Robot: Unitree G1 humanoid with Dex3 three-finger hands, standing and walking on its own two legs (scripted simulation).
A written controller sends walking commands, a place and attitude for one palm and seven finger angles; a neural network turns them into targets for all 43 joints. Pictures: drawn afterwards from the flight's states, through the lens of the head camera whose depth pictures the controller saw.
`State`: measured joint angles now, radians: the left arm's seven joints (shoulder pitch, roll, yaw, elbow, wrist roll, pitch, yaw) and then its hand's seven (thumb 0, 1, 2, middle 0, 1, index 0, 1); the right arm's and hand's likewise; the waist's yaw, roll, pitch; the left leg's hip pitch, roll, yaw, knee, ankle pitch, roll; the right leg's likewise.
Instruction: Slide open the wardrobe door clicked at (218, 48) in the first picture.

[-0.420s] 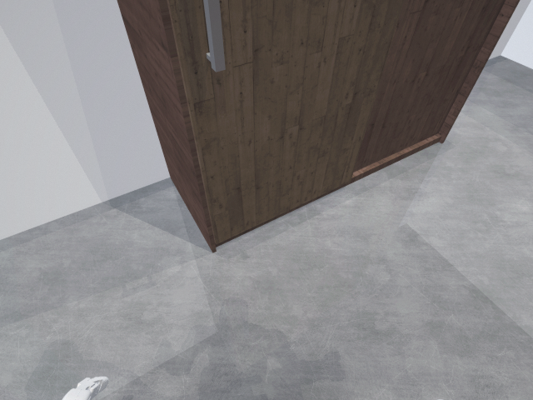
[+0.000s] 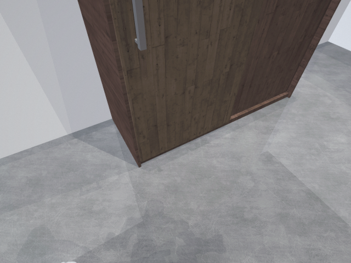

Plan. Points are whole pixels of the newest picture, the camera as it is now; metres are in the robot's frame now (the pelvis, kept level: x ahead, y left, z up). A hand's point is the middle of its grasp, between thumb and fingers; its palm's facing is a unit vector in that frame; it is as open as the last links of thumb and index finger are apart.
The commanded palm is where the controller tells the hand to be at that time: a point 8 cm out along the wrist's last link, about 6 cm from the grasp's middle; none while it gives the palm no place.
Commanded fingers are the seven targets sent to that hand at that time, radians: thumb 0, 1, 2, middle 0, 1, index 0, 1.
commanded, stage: stand and wait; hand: left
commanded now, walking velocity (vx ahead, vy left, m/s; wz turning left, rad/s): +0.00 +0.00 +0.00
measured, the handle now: (135, 10) +0.85 +0.20 +0.21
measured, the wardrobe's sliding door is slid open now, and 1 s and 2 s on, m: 0.00 0.00 0.00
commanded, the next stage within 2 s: look at it before walking up in 0.40 s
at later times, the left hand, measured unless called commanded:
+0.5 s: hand out of the picture +0.06 +0.24 -0.15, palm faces -0.03 -0.94 -0.35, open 7.4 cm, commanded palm none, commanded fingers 0.00 0.90 0.90 -0.20 -0.30 -0.20 -0.30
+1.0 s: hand out of the picture +0.07 +0.24 -0.15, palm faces -0.04 -0.94 -0.34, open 7.4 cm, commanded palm none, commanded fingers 0.00 0.90 0.90 -0.20 -0.30 -0.20 -0.30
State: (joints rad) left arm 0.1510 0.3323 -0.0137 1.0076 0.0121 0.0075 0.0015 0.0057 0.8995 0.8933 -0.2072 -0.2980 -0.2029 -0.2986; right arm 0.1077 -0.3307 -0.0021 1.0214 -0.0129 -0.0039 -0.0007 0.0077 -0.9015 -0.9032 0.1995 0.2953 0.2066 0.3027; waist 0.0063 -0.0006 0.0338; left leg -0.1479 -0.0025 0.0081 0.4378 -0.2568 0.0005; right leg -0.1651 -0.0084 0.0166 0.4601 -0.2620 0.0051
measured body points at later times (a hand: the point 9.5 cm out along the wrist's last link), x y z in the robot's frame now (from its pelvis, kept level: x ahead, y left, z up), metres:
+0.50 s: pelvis -0.02 -0.01 +0.00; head -0.02 -0.02 +0.45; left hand +0.07 +0.28 -0.12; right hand +0.05 -0.31 -0.13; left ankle -0.01 +0.12 -0.74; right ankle -0.01 -0.12 -0.74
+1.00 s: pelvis -0.01 -0.01 +0.00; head -0.01 -0.01 +0.45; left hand +0.07 +0.29 -0.13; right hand +0.06 -0.31 -0.13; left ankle -0.01 +0.12 -0.74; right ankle -0.01 -0.12 -0.74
